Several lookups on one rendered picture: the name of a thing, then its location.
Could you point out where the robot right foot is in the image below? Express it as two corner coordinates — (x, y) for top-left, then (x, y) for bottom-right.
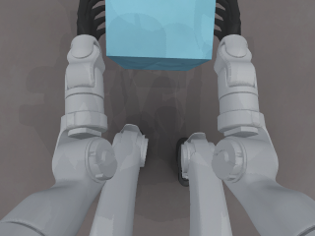
(175, 138), (189, 187)

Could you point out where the right robot hand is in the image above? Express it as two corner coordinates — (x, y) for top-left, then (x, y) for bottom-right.
(214, 0), (241, 41)

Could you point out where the robot left shin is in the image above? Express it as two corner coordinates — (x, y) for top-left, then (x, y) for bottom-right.
(112, 124), (143, 147)

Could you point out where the right robot forearm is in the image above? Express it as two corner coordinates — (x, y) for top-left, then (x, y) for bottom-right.
(214, 34), (275, 149)

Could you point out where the carton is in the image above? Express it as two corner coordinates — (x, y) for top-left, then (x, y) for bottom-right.
(105, 0), (216, 71)

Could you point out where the robot right upper arm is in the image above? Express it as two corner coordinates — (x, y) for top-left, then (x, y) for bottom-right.
(211, 136), (315, 236)

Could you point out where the robot left upper arm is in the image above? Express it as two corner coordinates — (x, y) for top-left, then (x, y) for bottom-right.
(0, 137), (118, 236)

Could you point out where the left robot forearm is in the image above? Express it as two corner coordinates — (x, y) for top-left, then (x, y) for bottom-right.
(52, 34), (108, 170)

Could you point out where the left robot hand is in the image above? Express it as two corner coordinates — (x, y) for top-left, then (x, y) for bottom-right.
(77, 0), (106, 41)

